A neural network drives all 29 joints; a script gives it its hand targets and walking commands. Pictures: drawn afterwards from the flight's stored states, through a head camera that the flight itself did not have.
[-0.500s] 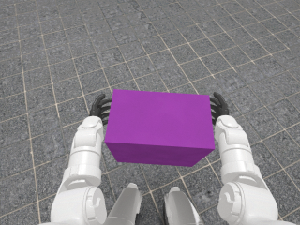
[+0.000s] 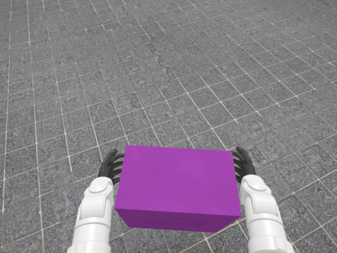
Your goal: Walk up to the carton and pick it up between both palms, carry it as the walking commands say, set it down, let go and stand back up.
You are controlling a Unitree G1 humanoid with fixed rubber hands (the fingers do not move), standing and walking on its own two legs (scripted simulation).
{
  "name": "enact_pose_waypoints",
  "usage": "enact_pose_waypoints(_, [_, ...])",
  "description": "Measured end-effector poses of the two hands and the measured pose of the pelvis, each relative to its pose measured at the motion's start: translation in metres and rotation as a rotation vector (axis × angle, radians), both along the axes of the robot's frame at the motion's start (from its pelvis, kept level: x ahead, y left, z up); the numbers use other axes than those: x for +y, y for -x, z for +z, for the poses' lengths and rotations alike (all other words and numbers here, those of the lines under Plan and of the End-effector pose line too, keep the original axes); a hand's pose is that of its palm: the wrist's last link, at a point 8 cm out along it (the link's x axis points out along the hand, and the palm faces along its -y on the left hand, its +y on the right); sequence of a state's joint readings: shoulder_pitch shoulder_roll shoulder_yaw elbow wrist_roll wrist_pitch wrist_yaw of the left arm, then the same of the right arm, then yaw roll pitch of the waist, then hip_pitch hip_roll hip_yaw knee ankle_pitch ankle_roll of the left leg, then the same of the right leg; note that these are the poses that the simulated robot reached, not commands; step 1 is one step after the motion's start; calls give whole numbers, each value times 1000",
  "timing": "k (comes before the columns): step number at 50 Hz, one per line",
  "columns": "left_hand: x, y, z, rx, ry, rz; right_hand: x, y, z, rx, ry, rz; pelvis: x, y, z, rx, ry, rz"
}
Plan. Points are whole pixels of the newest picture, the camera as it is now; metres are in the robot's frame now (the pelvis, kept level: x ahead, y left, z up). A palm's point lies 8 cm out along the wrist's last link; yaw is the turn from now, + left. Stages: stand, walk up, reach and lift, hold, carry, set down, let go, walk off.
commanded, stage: reach and lift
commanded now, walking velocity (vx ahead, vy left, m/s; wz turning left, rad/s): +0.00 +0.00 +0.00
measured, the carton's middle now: (175, 192) +0.27 +0.01 -0.09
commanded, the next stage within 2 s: hold in 1.66 s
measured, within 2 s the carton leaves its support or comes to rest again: neither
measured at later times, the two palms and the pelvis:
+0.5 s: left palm (97, 177) +0.26 +0.18 +0.05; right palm (260, 172) +0.28 -0.17 +0.05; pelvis -0.01 -0.01 +0.01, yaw +1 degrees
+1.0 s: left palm (99, 169) +0.27 +0.17 +0.06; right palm (266, 172) +0.28 -0.18 +0.06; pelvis -0.02 +0.00 +0.01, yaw +0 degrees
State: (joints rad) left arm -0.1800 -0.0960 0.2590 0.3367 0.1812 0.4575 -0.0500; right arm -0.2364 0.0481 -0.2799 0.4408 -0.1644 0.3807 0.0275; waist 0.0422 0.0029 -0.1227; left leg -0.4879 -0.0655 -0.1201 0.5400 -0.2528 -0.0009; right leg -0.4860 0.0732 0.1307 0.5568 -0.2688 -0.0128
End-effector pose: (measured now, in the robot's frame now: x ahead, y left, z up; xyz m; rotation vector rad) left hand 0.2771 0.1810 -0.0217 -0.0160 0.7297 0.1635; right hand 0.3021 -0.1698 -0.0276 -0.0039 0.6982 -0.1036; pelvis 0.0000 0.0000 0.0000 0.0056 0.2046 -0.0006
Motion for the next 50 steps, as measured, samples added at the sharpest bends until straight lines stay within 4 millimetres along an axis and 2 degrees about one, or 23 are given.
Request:
enact_pose_waypoints(11, [-2, 7, 36, -34, 6, 12, -2, 3, 38, -32, -7, 0, -6, -4, 10, -138, -3, 3])
enact_pose_waypoints(26, [-3, 21, 71, -78, 17, 3, -4, 20, 79, -75, 8, -8, -7, 12, 14, -271, 2, 12])
enact_pose_waypoints(33, [-6, 24, 77, -68, 15, -14, -7, 29, 84, -65, 22, -17, -4, 21, 13, -309, 2, 1])
enact_pose_waypoints(39, [-7, 21, 81, -70, 9, -23, -8, 28, 88, -66, 23, -20, 0, 25, 12, -326, 2, -2])
enact_pose_waypoints(50, [-9, 9, 84, -62, 4, -50, -10, 25, 90, -57, 39, -33, 4, 23, 13, -320, 2, -5])
